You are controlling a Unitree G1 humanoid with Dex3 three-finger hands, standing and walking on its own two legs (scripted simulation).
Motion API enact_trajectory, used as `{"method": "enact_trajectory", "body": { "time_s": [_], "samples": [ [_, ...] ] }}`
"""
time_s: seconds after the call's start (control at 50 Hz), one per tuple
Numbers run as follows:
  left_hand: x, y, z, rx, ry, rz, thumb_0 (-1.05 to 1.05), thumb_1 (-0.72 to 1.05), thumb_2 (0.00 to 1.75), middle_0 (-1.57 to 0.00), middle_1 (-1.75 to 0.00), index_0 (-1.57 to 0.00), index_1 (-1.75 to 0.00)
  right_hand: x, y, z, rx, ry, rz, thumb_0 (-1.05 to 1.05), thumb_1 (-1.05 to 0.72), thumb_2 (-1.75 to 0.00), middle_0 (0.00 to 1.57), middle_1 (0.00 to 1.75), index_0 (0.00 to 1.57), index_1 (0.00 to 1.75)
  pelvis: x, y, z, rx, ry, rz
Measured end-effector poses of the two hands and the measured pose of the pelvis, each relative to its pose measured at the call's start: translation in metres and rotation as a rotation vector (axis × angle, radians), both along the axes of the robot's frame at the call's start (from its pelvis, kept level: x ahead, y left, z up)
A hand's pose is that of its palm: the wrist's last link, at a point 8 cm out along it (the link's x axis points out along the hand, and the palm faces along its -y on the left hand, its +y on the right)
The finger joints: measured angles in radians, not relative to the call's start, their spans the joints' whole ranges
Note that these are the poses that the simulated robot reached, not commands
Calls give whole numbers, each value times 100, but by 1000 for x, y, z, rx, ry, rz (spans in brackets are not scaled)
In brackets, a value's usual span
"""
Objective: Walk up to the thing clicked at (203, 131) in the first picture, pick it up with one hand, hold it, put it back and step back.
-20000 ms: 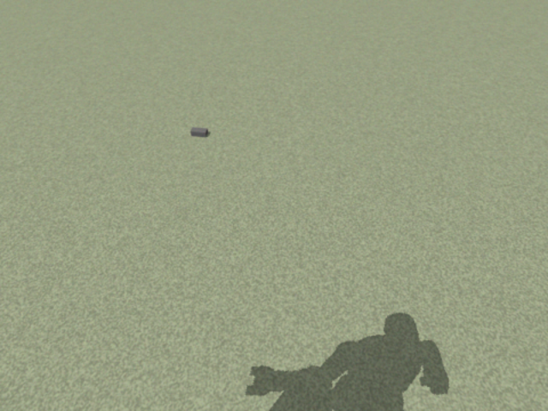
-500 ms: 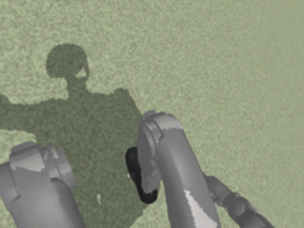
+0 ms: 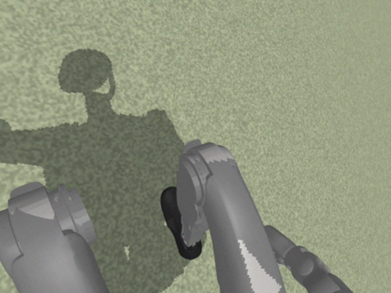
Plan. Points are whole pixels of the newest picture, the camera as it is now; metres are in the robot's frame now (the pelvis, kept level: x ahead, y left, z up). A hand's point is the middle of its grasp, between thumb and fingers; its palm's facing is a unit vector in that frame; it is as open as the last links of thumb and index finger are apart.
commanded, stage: rest palm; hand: left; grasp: from above
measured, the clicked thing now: out of the picture +0.40 +0.45 -0.27
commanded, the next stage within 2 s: close in 1.46 s
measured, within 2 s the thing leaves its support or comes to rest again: neither
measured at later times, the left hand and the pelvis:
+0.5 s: hand out of the picture +0.39 +0.42 -0.23, palm faces -0.45 -0.21 -0.87, open 14.4 cm; pelvis +0.00 +0.00 +0.00, yaw +0 degrees
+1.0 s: hand out of the picture +0.39 +0.43 -0.23, palm faces -0.45 -0.20 -0.87, open 14.5 cm; pelvis +0.00 +0.00 +0.00, yaw +0 degrees
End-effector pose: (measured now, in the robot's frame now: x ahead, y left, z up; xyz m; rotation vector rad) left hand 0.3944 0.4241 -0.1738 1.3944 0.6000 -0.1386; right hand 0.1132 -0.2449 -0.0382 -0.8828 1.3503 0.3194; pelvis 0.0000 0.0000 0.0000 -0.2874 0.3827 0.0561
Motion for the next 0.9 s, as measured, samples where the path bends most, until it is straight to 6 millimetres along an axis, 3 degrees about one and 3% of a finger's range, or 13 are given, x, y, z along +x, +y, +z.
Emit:
{"method": "enact_trajectory", "body": {
  "time_s": [0.46, 0.74, 0.9],
  "samples": [
    [-3, 3, -1, 3, 32, 22, 0, -56, 103, -8, -94, -3, -98, -9, -4, 0, -11, 14, -17, 0, -89, -90, 21, 30, 20, 30, -1, 0, 0, 0, -1, -2],
    [0, 2, 6, 14, -27, 2, 0, -56, 104, -8, -93, -3, -98, 5, -7, -1, -19, -14, 8, 0, -89, -90, 21, 30, 20, 30, -1, -1, -2, 5, -6, -2],
    [-1, 7, 7, 28, 0, 34, 0, -56, 104, -8, -93, -3, -98, 2, -9, -1, -17, -14, -2, 0, -89, -90, 21, 30, 20, 30, -1, 0, -2, 5, 1, -4]
  ]
}}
